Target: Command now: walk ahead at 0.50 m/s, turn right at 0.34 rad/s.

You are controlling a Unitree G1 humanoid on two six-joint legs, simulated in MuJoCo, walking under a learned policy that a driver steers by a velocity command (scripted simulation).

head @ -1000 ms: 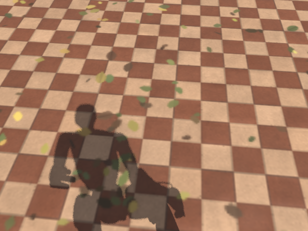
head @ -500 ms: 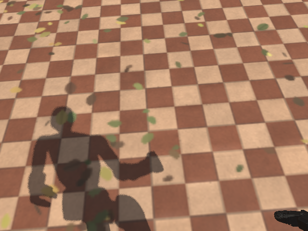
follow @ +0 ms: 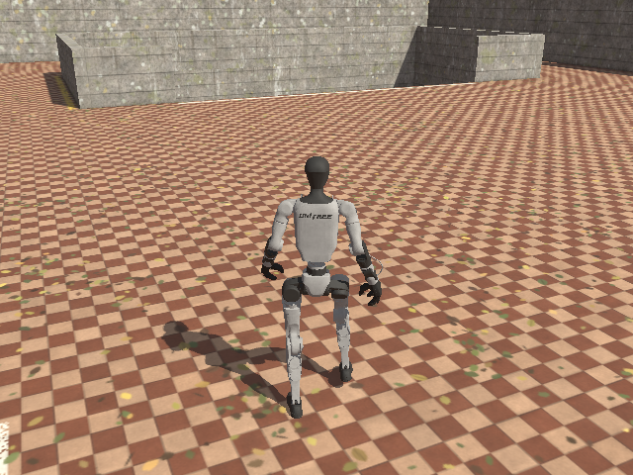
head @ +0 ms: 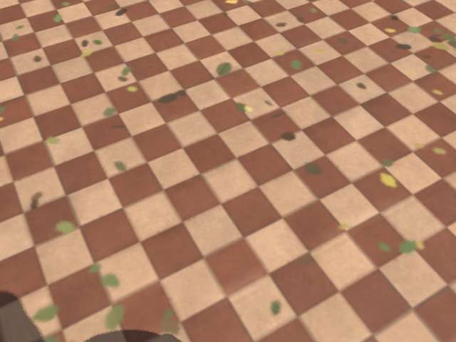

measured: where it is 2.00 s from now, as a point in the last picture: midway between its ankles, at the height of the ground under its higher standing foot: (171, 166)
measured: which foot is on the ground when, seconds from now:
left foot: down 0.00-0.16, up 0.18-0.66, down 0.68-1.00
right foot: up 0.00-0.14, down 0.16-0.68, up 0.70-1.00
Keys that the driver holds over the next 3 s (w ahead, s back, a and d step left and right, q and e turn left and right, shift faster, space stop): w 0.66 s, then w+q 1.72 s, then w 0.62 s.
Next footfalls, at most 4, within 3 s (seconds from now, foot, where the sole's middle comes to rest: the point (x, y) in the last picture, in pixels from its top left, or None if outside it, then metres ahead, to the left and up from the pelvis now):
0.16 right None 0.26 -0.14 -0.78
0.68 left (193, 311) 0.57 0.08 -0.78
1.16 right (254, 231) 0.82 -0.13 -0.78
1.68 left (153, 195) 1.00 0.21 -0.78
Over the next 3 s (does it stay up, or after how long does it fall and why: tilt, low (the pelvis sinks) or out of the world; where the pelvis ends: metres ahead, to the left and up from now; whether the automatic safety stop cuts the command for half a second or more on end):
stays up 1.37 0.56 0.00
